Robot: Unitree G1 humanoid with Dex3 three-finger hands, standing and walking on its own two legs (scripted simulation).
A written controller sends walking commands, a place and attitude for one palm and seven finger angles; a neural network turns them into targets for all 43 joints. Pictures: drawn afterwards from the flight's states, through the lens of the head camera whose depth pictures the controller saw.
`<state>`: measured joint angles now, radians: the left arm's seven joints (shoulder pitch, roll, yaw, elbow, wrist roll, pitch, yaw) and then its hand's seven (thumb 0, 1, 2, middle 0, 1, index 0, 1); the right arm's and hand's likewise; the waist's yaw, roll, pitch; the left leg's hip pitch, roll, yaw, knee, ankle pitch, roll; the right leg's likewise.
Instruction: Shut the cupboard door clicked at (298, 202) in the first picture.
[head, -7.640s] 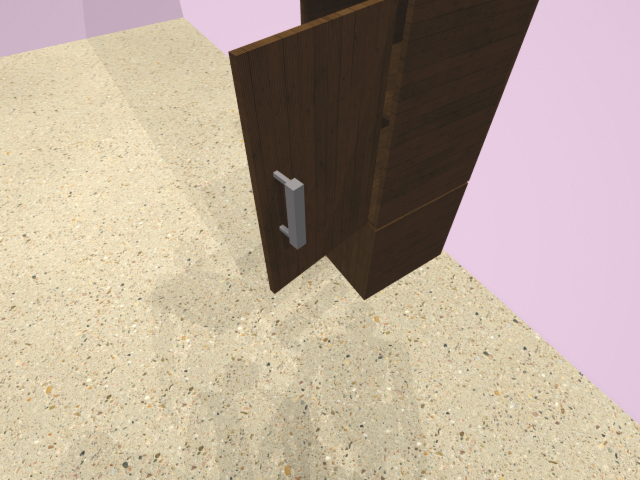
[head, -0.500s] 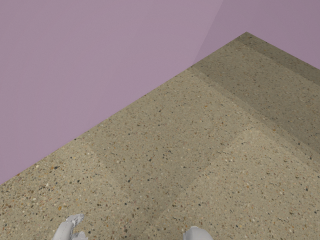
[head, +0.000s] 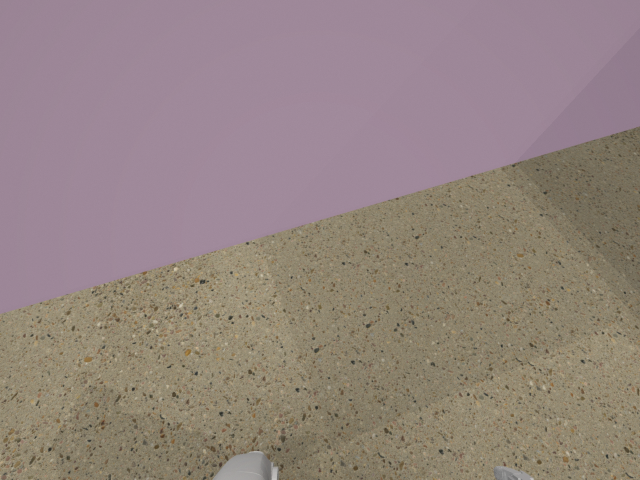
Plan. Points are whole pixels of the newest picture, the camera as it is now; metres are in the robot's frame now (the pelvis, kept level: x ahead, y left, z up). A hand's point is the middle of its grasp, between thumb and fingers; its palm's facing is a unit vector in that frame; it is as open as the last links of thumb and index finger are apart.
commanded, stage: walk to a spot facing it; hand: left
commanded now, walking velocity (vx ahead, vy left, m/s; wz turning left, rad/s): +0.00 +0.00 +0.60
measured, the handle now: out of the picture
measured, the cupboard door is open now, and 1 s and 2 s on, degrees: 100 100 100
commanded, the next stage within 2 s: none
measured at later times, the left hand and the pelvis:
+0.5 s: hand out of the picture +0.08 +0.23 -0.16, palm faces +0.25 -0.94 -0.25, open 7.4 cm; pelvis +0.01 +0.00 +0.00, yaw +15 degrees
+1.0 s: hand out of the picture -0.06 +0.17 -0.17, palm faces +0.59 -0.76 -0.25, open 7.3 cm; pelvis +0.02 -0.03 +0.00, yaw +36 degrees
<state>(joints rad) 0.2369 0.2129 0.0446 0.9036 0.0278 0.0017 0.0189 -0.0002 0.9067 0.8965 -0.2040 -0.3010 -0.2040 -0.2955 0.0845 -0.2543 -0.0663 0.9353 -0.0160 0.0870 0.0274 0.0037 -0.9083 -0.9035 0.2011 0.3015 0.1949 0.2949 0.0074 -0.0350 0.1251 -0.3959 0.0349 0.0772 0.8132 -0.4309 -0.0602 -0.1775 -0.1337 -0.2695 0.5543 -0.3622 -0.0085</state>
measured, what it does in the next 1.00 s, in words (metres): steps on the spot, turning left: left foot, then right foot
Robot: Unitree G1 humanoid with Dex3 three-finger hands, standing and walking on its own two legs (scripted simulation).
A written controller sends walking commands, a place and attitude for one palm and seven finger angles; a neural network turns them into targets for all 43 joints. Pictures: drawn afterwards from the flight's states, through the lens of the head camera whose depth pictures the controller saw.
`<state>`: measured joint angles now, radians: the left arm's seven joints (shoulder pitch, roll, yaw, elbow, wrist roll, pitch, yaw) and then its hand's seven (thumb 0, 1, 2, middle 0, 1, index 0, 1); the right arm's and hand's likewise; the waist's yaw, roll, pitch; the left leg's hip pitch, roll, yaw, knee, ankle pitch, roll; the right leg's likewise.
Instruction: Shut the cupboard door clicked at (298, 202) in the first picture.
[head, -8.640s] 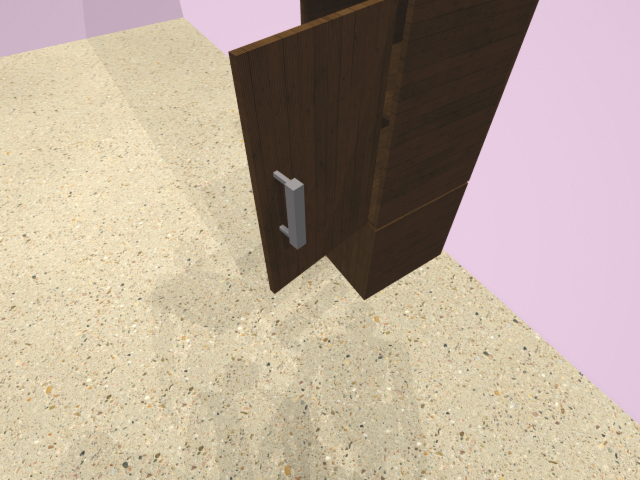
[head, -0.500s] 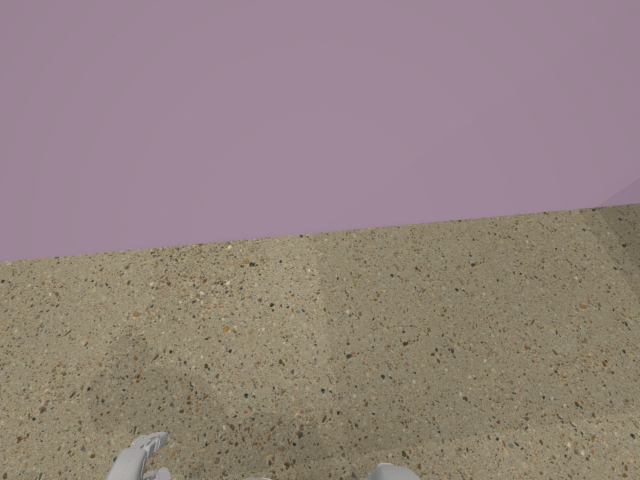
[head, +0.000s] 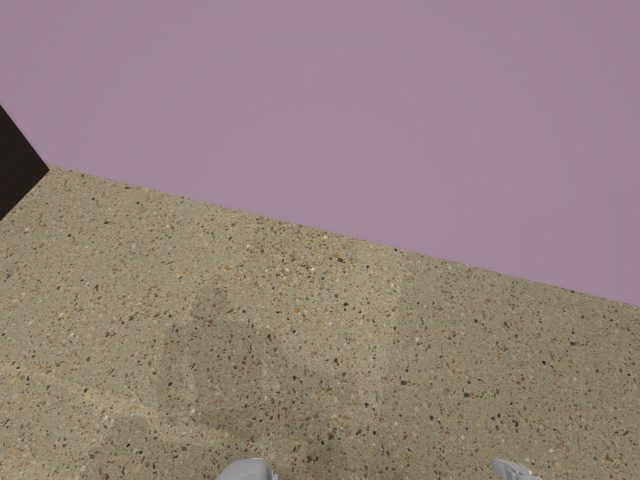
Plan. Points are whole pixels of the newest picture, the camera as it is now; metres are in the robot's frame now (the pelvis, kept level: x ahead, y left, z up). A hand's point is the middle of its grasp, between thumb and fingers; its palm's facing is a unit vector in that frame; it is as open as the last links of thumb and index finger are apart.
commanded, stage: walk to a spot facing it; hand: left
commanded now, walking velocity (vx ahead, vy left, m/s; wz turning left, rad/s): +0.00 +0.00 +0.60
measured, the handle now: out of the picture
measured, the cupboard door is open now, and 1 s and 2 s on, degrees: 100 100 100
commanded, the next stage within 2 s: none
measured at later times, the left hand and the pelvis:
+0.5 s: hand (164, 463) +0.14 +0.22 -0.14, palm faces +0.19 -0.96 -0.22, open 7.4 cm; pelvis +0.06 +0.00 +0.01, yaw +14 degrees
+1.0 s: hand out of the picture +0.05 +0.13 -0.16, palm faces +0.60 -0.77 -0.21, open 7.3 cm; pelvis +0.24 +0.04 -0.01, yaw +34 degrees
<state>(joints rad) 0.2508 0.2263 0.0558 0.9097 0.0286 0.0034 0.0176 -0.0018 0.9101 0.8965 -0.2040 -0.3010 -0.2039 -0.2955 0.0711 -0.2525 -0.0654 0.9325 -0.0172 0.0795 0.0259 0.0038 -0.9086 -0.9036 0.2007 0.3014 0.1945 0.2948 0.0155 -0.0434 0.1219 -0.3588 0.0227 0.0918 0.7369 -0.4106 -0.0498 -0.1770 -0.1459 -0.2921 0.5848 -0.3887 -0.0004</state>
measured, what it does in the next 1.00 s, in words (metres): walks ahead, turning left: left foot, then right foot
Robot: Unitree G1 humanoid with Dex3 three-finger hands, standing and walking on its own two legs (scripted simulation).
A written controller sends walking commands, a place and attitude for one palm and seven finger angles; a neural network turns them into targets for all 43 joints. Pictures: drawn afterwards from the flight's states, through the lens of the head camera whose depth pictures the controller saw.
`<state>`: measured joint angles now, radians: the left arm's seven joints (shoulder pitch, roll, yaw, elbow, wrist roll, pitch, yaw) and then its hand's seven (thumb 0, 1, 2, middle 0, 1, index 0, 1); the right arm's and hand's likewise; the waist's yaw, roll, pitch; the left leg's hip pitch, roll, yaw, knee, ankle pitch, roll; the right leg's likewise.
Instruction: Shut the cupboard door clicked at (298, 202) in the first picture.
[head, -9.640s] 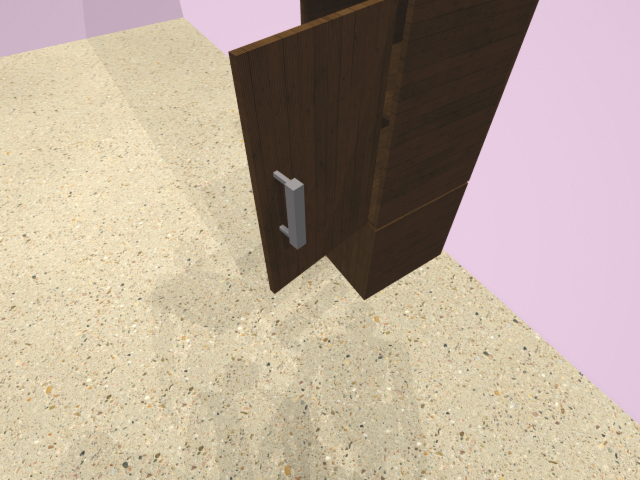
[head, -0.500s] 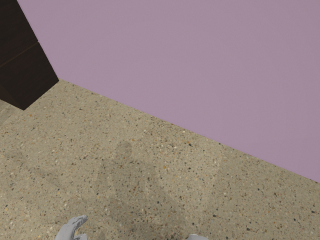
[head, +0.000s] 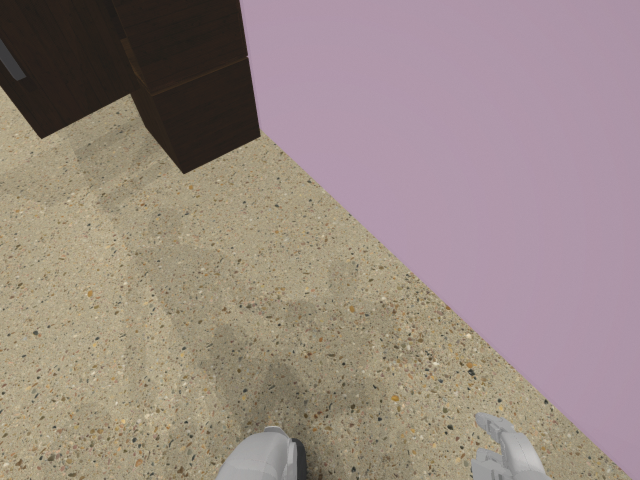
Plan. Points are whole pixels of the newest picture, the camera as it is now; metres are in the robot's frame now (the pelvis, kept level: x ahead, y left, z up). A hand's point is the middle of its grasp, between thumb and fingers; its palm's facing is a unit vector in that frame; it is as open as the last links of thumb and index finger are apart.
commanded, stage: walk to a spot facing it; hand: left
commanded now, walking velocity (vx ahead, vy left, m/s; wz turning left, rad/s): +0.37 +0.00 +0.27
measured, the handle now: out of the picture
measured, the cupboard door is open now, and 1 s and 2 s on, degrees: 100 100 100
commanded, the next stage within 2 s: turn to face it in 1.34 s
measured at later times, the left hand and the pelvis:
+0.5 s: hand (229, 322) +0.34 +0.19 -0.15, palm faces +0.03 -0.99 -0.16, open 7.3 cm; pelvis +0.23 +0.01 +0.01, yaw +5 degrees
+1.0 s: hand (251, 322) +0.35 +0.16 -0.16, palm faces +0.30 -0.94 -0.16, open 7.3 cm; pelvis +0.44 +0.01 +0.01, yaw +14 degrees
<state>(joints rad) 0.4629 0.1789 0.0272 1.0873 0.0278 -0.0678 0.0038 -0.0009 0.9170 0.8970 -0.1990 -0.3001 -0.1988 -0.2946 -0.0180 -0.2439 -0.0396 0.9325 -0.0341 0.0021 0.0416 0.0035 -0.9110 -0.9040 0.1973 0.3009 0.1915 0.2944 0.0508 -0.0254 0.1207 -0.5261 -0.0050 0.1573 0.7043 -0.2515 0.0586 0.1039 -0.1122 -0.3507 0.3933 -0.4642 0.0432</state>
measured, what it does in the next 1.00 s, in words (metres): walks ahead: left foot, then right foot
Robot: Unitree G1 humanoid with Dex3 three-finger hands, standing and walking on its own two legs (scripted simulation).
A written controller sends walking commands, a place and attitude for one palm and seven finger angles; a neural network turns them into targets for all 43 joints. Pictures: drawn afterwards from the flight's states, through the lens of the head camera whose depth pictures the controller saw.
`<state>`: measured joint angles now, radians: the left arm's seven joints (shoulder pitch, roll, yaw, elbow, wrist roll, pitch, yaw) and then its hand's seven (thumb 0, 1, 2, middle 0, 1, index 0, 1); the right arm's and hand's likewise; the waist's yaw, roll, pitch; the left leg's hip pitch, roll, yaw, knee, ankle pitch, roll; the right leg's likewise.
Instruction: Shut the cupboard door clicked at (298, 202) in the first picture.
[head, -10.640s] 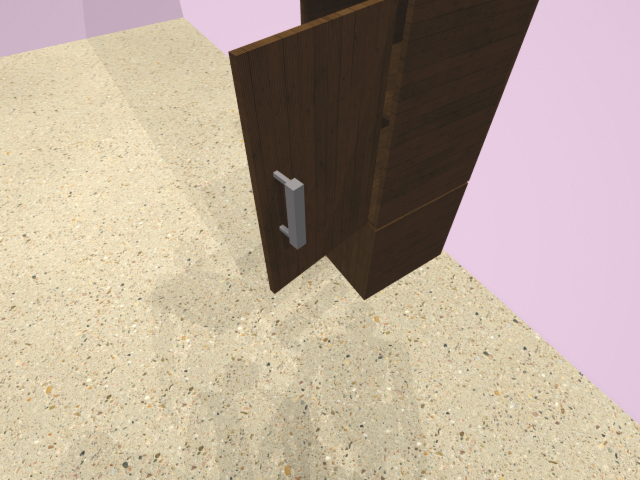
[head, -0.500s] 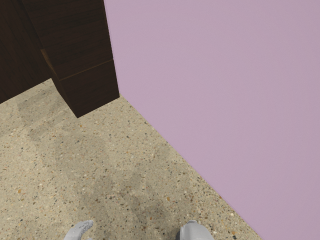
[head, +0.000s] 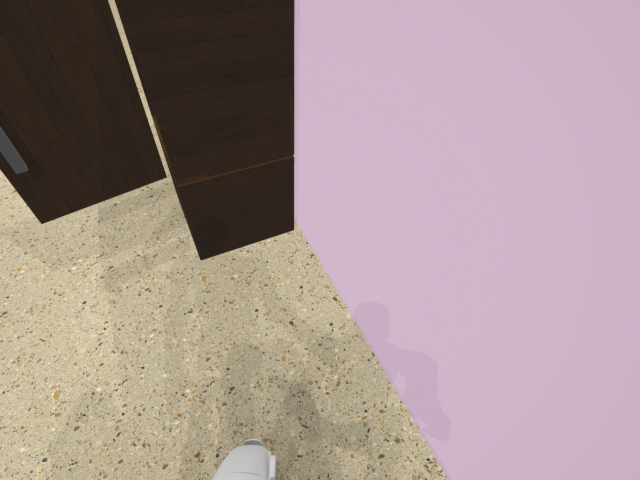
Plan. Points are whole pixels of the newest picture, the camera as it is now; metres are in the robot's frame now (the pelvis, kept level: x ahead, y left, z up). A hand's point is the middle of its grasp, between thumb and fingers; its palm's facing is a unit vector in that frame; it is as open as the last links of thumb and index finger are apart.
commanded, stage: walk to a spot facing it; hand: left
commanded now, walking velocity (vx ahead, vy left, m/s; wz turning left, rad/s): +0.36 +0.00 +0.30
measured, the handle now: out of the picture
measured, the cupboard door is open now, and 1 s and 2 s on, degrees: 100 100 100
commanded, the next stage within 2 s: turn to face it in 0.34 s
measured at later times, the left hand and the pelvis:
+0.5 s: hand (176, 387) +0.27 +0.25 -0.17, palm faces +0.07 -0.99 -0.15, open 7.3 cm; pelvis +0.20 +0.06 +0.01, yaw +2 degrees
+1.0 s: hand (180, 354) +0.32 +0.26 -0.18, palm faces +0.30 -0.93 -0.19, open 7.2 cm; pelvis +0.29 +0.06 -0.01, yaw +16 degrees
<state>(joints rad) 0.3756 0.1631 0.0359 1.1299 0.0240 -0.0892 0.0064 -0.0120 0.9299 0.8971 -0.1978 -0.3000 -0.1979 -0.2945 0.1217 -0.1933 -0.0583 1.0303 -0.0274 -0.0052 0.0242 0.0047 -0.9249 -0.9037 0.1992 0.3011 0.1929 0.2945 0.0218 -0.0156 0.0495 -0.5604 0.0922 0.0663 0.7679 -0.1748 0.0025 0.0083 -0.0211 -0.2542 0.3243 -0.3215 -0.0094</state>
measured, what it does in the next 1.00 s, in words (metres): walks ahead, turning left: left foot, then right foot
